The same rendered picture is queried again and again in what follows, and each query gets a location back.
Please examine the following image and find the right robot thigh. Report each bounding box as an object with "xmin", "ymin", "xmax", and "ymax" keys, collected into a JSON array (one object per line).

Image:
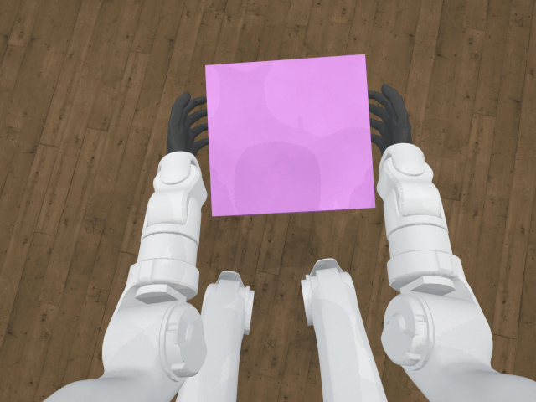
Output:
[{"xmin": 301, "ymin": 267, "xmax": 388, "ymax": 402}]

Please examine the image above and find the left robot hand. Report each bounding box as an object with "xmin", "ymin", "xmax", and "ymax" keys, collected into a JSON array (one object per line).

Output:
[{"xmin": 167, "ymin": 91, "xmax": 209, "ymax": 156}]

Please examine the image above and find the robot right upper arm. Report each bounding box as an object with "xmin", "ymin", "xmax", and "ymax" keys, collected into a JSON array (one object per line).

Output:
[{"xmin": 381, "ymin": 291, "xmax": 536, "ymax": 402}]

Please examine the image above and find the right robot hand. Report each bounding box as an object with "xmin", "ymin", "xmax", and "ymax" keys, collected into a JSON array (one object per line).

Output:
[{"xmin": 368, "ymin": 84, "xmax": 413, "ymax": 156}]

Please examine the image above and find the robot left forearm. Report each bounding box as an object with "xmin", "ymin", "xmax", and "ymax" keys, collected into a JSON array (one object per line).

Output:
[{"xmin": 102, "ymin": 152, "xmax": 207, "ymax": 365}]

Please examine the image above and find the robot left upper arm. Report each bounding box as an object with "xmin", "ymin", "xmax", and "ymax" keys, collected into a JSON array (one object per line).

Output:
[{"xmin": 43, "ymin": 300, "xmax": 207, "ymax": 402}]

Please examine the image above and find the robot right forearm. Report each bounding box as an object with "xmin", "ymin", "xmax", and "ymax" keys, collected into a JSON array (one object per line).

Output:
[{"xmin": 377, "ymin": 143, "xmax": 492, "ymax": 336}]

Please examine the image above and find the carton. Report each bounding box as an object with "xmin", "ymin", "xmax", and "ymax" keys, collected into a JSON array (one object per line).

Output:
[{"xmin": 205, "ymin": 54, "xmax": 375, "ymax": 216}]

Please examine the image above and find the right robot shin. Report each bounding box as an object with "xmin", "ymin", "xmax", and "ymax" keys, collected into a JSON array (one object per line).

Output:
[{"xmin": 309, "ymin": 258, "xmax": 357, "ymax": 299}]

